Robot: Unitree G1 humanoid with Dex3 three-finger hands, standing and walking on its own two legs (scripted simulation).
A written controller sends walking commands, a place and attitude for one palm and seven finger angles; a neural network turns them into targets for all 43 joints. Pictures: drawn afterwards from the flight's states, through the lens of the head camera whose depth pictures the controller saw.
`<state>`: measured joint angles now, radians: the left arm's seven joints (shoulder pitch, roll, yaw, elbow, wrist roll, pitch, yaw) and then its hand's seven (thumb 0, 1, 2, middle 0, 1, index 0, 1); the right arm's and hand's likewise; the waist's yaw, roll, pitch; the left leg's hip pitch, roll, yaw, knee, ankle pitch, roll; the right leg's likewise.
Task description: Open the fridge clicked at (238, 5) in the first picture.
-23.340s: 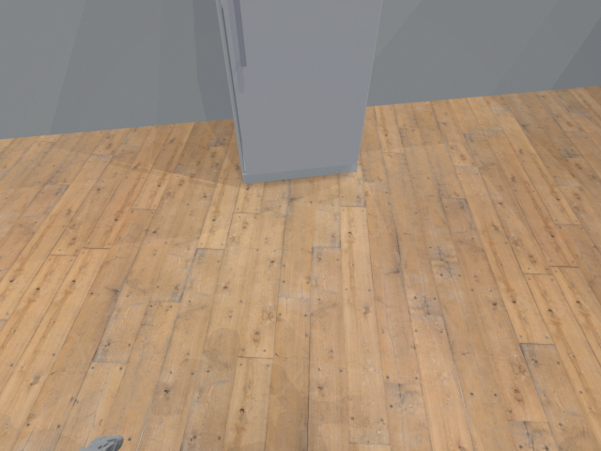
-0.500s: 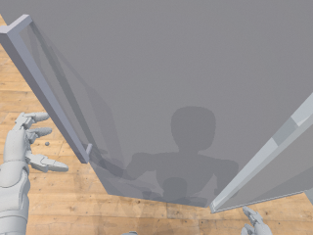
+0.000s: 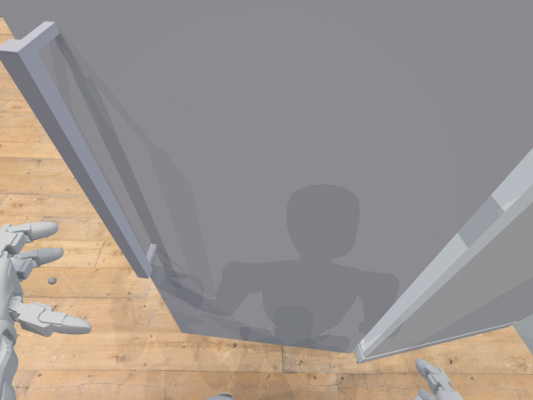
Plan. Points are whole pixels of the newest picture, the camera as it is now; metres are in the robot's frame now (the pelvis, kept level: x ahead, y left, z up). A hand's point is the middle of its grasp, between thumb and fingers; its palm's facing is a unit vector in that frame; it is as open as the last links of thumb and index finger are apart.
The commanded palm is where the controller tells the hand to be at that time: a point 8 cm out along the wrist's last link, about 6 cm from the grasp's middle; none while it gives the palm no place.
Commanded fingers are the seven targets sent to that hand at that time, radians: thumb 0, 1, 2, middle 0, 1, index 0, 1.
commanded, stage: slip the hand off the handle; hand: left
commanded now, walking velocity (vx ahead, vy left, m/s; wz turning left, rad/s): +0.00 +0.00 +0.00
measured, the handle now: (111, 190) +0.36 +0.25 +0.13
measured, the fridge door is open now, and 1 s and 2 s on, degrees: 71 71 71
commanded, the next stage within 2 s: draw the hand back to the body in 0.30 s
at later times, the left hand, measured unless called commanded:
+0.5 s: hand (32, 329) +0.19 +0.31 +0.06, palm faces +0.33 -0.92 -0.19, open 14.7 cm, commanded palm +0.15 +0.35 +0.09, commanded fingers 0.00 -0.55 0.20 -0.25 -1.15 -0.25 -1.15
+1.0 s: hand (17, 315) +0.19 +0.29 +0.12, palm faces +0.28 -0.93 -0.24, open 14.4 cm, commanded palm +0.14 +0.33 +0.14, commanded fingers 0.00 -0.19 0.38 -0.24 -0.94 -0.24 -0.94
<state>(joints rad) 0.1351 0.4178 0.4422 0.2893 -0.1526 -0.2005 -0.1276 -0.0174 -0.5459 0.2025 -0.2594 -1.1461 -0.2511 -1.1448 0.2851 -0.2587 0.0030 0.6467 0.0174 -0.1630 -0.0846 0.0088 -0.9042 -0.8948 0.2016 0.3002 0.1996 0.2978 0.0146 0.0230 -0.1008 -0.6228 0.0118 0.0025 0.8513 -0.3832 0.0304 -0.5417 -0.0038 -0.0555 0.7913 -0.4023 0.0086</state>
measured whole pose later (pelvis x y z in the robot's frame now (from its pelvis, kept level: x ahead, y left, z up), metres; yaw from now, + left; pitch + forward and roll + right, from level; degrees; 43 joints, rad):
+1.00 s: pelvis +0.00 +0.00 +0.01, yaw +1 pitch +3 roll -3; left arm 0.38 0.40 0.41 -0.13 -0.26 -0.06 -0.21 -0.02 -0.47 0.24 -0.26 -1.09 -0.25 -1.09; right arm 0.27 -0.26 0.03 0.63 0.04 -0.35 -0.12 0.01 -0.90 -0.90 0.20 0.30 0.20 0.30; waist 0.07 0.04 -0.09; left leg -0.47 0.00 -0.02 0.78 -0.36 0.03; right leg -0.38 -0.01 -0.07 0.70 -0.37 0.01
